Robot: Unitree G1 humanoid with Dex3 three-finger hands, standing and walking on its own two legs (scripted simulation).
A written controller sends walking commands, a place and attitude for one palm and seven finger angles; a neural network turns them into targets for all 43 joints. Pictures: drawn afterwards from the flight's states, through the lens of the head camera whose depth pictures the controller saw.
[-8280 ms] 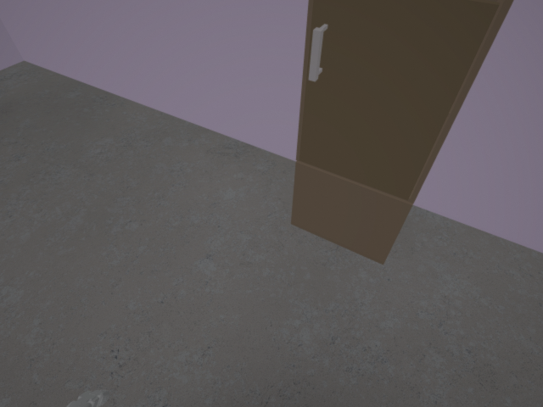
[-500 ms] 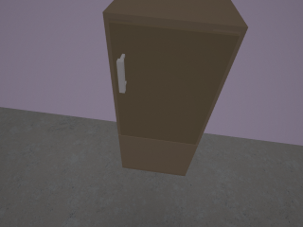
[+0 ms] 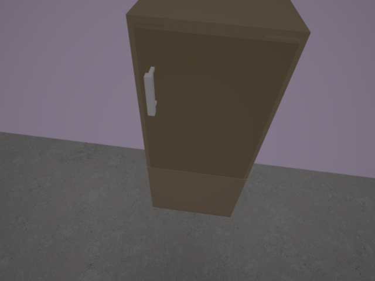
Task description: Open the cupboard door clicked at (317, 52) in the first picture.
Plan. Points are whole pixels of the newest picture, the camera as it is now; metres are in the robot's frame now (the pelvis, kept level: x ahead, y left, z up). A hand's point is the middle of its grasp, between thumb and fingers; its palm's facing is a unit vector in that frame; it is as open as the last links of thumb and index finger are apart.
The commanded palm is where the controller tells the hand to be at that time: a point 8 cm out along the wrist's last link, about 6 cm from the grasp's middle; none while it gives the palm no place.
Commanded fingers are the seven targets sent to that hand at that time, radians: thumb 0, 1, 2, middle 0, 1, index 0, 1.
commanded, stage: shuffle to correct the standing spot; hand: left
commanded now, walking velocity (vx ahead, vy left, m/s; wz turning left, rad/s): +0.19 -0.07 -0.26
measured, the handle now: (151, 91) +0.60 +0.15 +0.08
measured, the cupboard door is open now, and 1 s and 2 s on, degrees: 0 0 0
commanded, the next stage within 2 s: come to a stop and stand still in 0.04 s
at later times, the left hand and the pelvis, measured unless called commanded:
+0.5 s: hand out of the picture +0.02 +0.14 -0.18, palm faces +0.01 -0.99 -0.17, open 7.3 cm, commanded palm none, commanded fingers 0.00 0.90 0.90 -0.20 -0.30 -0.20 -0.30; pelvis +0.03 -0.02 +0.00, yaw -2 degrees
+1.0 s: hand out of the picture +0.07 +0.19 -0.17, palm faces -0.04 -0.97 -0.26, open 7.4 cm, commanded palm none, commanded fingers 0.00 0.90 0.90 -0.20 -0.30 -0.20 -0.30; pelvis +0.02 +0.00 +0.00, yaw -2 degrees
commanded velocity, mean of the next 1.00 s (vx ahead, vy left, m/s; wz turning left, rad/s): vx -0.01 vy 0.01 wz -0.02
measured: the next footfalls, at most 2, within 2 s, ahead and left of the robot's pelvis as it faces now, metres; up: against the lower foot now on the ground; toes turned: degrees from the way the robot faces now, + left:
none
